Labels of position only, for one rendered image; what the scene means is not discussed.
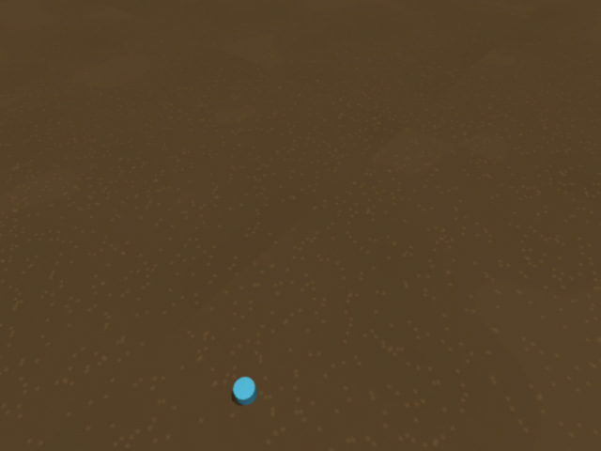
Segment tin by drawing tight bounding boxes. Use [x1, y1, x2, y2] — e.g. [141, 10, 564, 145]
[233, 377, 257, 405]

